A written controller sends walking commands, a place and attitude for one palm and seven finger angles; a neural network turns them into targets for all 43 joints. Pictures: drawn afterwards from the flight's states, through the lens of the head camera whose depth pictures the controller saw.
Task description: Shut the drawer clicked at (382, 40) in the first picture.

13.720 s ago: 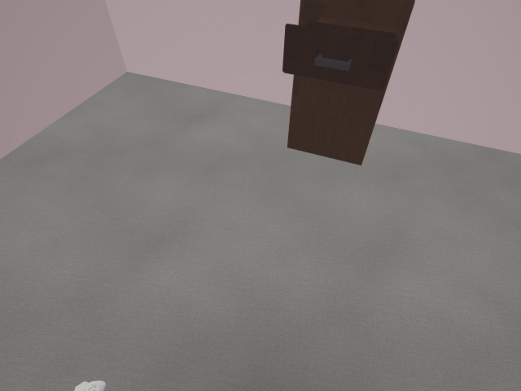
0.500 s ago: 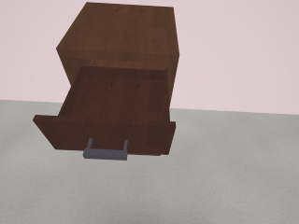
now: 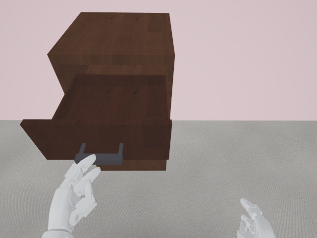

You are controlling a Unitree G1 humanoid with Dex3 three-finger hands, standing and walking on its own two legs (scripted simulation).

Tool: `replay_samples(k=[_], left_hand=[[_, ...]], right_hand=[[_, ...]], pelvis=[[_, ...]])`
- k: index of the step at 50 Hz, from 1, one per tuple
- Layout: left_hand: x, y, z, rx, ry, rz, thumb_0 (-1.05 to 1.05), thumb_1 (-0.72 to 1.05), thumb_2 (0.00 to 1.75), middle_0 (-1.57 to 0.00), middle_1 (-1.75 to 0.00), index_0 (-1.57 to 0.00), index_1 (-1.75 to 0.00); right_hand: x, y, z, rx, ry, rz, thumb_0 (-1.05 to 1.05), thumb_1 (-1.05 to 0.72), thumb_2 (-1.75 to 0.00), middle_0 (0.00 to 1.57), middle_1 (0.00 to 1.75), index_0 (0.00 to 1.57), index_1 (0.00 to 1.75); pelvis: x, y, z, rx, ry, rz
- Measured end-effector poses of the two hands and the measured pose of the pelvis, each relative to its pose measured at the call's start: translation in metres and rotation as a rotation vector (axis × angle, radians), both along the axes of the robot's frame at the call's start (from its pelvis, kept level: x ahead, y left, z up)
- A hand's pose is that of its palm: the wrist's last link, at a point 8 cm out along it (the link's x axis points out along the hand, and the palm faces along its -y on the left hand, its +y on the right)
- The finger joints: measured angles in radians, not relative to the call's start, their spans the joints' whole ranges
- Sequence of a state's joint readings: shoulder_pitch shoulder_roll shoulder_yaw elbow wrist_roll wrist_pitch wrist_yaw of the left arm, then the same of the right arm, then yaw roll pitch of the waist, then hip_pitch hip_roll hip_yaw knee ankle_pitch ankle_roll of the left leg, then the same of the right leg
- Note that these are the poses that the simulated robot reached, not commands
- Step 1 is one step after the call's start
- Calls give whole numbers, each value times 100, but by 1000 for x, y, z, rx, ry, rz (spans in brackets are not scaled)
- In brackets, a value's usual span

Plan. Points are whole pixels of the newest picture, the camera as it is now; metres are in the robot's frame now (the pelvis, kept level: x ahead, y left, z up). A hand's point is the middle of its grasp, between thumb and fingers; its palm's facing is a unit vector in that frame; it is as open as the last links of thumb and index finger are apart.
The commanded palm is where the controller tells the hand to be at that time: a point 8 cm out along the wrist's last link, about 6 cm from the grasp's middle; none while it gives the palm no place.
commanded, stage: raise the hand and make a fist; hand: left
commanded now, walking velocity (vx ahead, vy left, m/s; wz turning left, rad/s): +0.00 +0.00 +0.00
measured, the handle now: (100, 152) +0.36 +0.18 -0.01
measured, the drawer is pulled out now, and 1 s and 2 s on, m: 0.30 0.30 0.30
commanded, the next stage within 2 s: bring the fist close to the handle in 1.62 s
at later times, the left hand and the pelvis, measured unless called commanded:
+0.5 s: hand (89, 217) +0.18 +0.16 +0.03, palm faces +0.00 -1.00 -0.02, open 4.1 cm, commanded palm +0.13 +0.21 +0.04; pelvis -0.01 -0.03 -0.03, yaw +1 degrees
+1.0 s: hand (88, 212) +0.17 +0.15 +0.07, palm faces +0.00 -1.00 +0.01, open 3.1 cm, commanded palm +0.14 +0.20 +0.08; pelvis +0.00 +0.01 -0.02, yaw +1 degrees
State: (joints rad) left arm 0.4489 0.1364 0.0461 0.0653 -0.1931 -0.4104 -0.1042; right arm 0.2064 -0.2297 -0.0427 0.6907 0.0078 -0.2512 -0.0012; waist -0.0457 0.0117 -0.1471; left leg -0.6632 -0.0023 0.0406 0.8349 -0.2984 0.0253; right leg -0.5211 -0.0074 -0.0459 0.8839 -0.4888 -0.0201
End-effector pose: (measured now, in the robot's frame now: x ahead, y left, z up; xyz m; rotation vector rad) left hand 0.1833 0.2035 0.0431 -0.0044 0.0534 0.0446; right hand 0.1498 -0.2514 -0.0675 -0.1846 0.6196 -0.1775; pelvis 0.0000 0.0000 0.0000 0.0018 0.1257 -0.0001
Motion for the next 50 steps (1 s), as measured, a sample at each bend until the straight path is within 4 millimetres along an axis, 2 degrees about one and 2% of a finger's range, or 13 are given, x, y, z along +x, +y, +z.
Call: replay_samples(k=[3, 7, 10, 12, 16, 22, 26, 30, 34, 38, 45, 50], left_hand=[[-17, -13, -19, -26, -63, -79, 1, 92, 90, -37, -49, -37, -49], [-55, -3, -47, -16, 41, -5, 1, 90, 90, -45, -57, -45, -57], [-78, 11, -47, 28, 51, 89, 1, 90, 90, -51, -64, -51, -64], [-82, 16, -37, 57, -1, 111, 1, 90, 90, -55, -68, -55, -68], [-65, 12, -20, 68, -96, 35, 1, 90, 90, -63, -77, -63, -77], [-30, 3, -17, 29, 16, -74, 1, 89, 90, -75, -90, -75, -90], [-26, 11, -9, 31, 55, -30, 1, 89, 90, -83, -98, -83, -98], [-30, 14, 0, 40, 34, -13, 1, 90, 90, -91, -107, -91, -107], [-34, 10, 3, 24, 14, -31, 1, 90, 90, -99, -116, -99, -116], [-36, 4, 7, 4, -8, -45, 1, 90, 90, -107, -124, -107, -124], [-34, 3, 21, 3, -56, -29, 1, 90, 90, -121, -139, -121, -139], [-31, -4, 30, -5, -65, -40, 1, 90, 90, -130, -150, -130, -150]], right_hand=[[30, -11, 9, -28, -101, 19, 1, -90, -90, 20, 30, 20, 30], [59, -17, 15, -58, -185, 53, 1, -90, -90, 20, 30, 20, 30], [69, -13, 12, -65, -207, 87, 1, -90, -90, 20, 30, 20, 30], [70, -8, 4, -60, -200, 113, 1, -90, -90, 20, 30, 20, 30], [55, 2, -19, -21, -137, 135, 1, -90, -90, 20, 30, 20, 30], [13, 4, -40, 49, 8, 39, 1, -90, -90, 20, 30, 20, 30], [-12, -4, -40, 49, 75, -39, 1, -90, -90, 20, 30, 20, 30], [-22, -13, -36, 15, 102, -67, 1, -90, -90, 20, 30, 20, 30], [-16, -15, -29, -21, 85, -59, 1, -90, -90, 20, 30, 20, 30], [4, -5, -19, -31, 28, -29, 1, -90, -90, 20, 30, 20, 30], [43, 32, 0, 12, -82, 62, 1, -90, -90, 20, 30, 20, 30], [57, 59, 11, 51, -126, 128, 1, -90, -90, 20, 30, 20, 30]], pelvis=[[-8, -10, -20, 2, 28, -8], [-14, -22, -38, -6, 42, 6], [-15, -29, -46, -21, 46, 24], [-16, -33, -49, -33, 49, 35], [-18, -37, -51, -47, 53, 46], [-11, -34, -38, -30, 43, 29], [-4, -28, -27, -18, 39, 12], [0, -19, -23, -19, 45, 8], [2, -10, -23, -25, 53, 9], [2, -2, -24, -31, 56, 10], [2, 8, -24, -44, 40, 17], [2, 12, -21, -48, 23, 21]])
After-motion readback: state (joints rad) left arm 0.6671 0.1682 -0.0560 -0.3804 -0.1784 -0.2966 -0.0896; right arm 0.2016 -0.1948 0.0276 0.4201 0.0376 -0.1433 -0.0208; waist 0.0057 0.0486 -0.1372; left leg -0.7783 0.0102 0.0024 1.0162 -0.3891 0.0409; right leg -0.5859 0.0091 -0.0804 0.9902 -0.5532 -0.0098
